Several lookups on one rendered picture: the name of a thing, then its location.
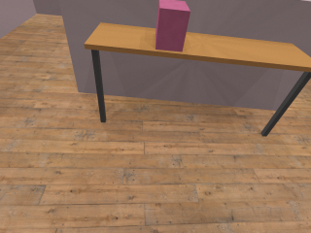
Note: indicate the table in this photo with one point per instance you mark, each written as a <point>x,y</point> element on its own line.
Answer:
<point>200,47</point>

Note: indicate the carton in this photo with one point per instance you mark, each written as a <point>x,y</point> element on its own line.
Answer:
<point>171,25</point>

